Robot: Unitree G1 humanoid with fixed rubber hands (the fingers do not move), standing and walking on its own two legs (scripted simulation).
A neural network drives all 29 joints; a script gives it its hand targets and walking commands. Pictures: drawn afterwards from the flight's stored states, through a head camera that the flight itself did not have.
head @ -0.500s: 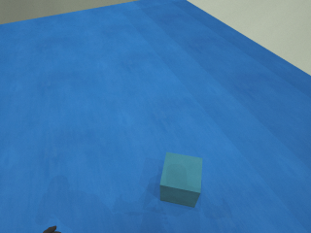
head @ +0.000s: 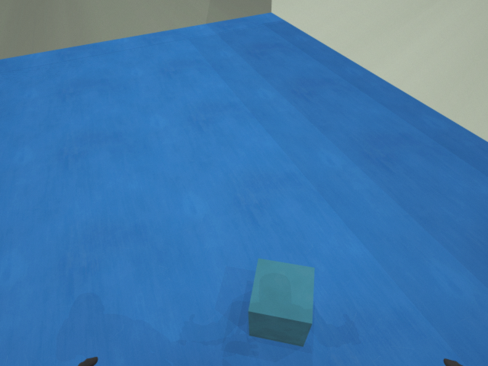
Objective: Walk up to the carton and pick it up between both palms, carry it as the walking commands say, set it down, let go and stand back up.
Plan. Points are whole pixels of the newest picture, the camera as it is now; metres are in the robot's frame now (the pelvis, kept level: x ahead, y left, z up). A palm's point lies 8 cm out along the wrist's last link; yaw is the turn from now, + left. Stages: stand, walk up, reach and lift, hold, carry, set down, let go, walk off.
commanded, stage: walk up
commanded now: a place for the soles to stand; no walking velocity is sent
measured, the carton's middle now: (280, 302) +0.50 -0.07 -0.65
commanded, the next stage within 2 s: reach and lift in 1.68 s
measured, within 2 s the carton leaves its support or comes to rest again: neither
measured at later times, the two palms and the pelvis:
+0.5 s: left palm (86, 347) +0.19 +0.32 -0.11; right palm out of the picture +0.13 -0.33 -0.11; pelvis +0.07 +0.00 -0.01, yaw -9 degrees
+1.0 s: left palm (117, 295) +0.28 +0.29 -0.09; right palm out of the picture +0.13 -0.35 -0.10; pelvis +0.09 +0.00 -0.01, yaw -14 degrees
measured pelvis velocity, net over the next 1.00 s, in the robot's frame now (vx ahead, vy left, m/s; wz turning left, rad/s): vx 0.09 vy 0.00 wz -0.24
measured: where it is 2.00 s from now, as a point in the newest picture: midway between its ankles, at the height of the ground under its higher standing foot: outside the picture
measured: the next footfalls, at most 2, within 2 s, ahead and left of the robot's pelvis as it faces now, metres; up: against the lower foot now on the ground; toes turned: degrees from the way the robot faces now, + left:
left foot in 0.44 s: +0.18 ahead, +0.12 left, +0.00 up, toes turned -18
